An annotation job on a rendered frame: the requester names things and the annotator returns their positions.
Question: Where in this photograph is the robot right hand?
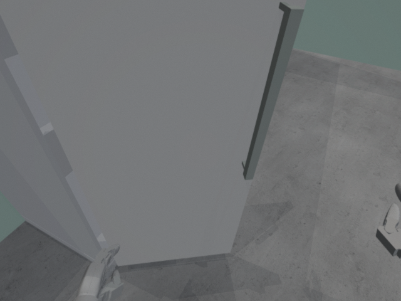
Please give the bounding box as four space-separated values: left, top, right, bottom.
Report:
376 183 401 259

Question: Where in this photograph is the handle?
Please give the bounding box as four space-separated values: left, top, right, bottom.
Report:
242 2 304 180

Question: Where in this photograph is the robot left hand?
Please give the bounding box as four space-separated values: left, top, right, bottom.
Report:
76 244 124 301

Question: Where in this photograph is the fridge door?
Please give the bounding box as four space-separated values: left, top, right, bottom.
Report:
0 0 306 266

